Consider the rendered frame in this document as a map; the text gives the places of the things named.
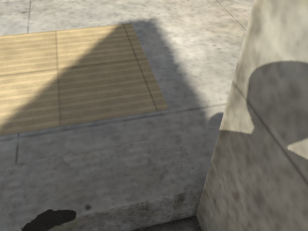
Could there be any robot left hand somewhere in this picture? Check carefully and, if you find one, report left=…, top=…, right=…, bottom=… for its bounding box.
left=21, top=209, right=77, bottom=231

